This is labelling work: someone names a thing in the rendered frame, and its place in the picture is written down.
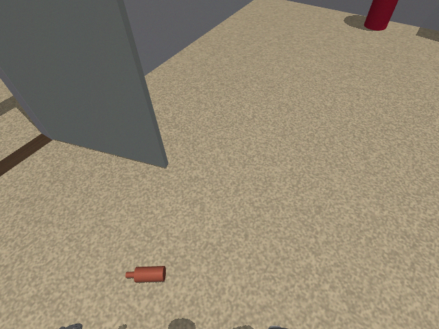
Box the bottle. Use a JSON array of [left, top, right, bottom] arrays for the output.
[[126, 266, 166, 282]]

